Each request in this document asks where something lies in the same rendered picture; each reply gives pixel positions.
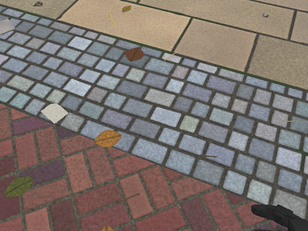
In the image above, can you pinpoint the right robot hand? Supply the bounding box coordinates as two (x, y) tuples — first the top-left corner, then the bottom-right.
(251, 204), (308, 231)

